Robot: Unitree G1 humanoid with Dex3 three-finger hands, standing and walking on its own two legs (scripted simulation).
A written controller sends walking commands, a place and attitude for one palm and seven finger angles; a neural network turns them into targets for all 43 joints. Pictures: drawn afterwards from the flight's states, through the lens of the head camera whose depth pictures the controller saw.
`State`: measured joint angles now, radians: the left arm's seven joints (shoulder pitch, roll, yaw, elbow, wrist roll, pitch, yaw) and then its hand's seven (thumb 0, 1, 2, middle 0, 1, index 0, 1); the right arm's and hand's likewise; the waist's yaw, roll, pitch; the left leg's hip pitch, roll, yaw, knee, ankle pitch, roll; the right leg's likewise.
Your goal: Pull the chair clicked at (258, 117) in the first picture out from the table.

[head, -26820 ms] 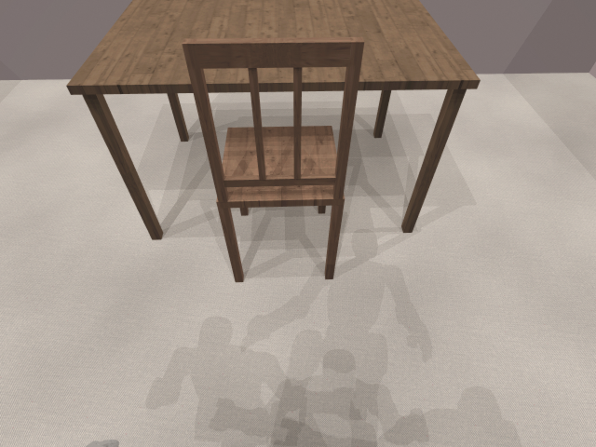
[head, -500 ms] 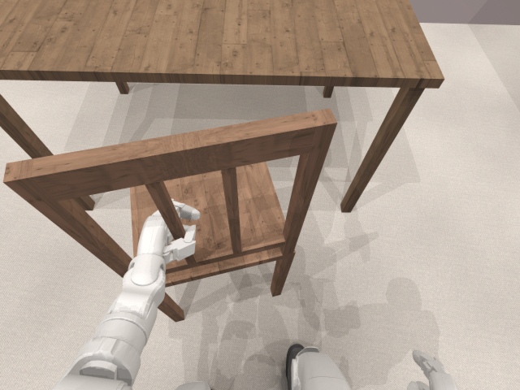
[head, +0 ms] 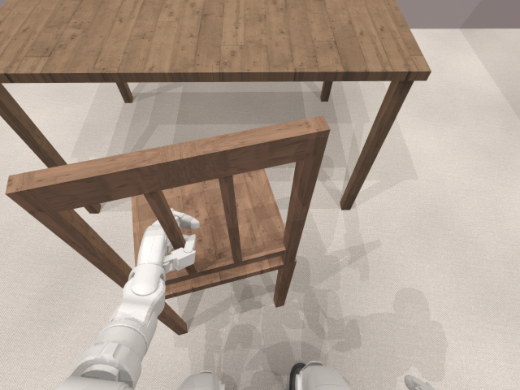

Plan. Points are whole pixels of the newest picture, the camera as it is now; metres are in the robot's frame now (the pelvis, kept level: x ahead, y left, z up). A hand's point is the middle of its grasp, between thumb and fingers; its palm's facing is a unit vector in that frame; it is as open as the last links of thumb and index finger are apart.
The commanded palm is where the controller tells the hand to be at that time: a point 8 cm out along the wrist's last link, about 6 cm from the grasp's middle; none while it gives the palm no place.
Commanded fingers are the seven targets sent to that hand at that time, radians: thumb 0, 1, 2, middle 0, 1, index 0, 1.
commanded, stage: step backward, pulling the chair out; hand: left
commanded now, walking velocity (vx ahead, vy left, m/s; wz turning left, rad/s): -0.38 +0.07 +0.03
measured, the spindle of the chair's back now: (176, 238) +0.36 +0.16 -0.05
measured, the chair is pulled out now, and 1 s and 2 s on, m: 0.23 0.42 0.61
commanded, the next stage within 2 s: stop walking, hand still on the chair in 1.26 s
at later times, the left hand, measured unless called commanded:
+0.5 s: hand (184, 292) +0.26 +0.14 -0.06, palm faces +0.04 -0.98 -0.20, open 5.2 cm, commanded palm +0.24 +0.19 -0.06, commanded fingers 0.00 0.90 0.90 -0.50 -1.45 -0.50 -1.45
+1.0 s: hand (175, 377) +0.14 +0.13 -0.06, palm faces +0.01 -0.98 -0.20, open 5.2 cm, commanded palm +0.13 +0.18 -0.06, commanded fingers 0.00 0.90 0.90 -0.50 -1.45 -0.50 -1.45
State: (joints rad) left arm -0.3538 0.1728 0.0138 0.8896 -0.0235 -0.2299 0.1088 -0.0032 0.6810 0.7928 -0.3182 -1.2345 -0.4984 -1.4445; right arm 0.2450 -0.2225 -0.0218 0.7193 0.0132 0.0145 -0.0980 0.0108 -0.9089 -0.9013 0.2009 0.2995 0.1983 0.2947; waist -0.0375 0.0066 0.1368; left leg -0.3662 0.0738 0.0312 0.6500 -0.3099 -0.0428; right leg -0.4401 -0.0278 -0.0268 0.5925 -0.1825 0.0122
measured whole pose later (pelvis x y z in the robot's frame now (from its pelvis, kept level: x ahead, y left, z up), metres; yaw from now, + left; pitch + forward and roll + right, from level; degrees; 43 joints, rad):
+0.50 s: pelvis -0.07 -0.01 +0.01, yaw -2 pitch +1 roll -2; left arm -0.37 0.18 0.05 0.90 -0.04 -0.24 0.10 0.01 0.68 0.80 -0.31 -1.21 -0.50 -1.44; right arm 0.16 -0.18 0.00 0.71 0.00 0.01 -0.07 0.01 -0.91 -0.90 0.20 0.30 0.20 0.29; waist -0.02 0.04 0.19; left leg -0.36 0.10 0.01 0.59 -0.24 -0.05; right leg -0.33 0.01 -0.05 0.52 -0.20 0.00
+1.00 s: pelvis -0.19 -0.01 +0.01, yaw -2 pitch +0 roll -2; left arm -0.36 0.17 0.01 0.88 -0.03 -0.23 0.10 0.00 0.68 0.79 -0.29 -1.20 -0.50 -1.44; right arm 0.19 -0.19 0.00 0.72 0.01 0.02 -0.06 0.01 -0.91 -0.90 0.20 0.30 0.20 0.29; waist 0.00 0.05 0.19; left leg -0.35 0.11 -0.01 0.57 -0.23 -0.06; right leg -0.26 0.01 -0.04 0.48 -0.22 0.01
